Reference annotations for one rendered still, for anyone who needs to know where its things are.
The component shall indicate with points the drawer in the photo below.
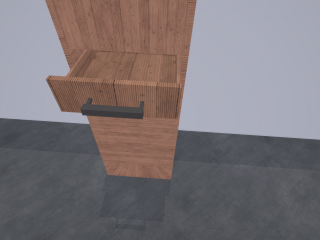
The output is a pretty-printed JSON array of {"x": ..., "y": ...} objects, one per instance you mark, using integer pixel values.
[{"x": 116, "y": 78}]

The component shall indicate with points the cabinet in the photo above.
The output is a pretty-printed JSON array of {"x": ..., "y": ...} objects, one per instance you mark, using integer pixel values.
[{"x": 129, "y": 147}]

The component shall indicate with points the handle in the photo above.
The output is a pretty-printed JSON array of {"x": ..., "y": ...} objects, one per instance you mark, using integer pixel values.
[{"x": 89, "y": 109}]

